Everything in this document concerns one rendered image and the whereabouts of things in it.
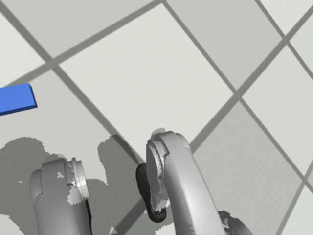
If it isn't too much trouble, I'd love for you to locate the right robot hand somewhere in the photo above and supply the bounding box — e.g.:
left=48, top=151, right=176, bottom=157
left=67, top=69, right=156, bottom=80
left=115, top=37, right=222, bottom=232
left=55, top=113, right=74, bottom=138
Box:
left=218, top=210, right=253, bottom=235

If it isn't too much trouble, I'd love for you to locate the small box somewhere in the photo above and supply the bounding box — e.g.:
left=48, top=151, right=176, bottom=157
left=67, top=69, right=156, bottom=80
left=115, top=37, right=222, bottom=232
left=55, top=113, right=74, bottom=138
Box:
left=0, top=83, right=38, bottom=116

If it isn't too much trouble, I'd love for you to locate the right robot foot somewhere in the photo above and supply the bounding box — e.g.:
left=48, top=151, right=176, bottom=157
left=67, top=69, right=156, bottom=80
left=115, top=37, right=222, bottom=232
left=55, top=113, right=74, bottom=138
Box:
left=135, top=163, right=167, bottom=223

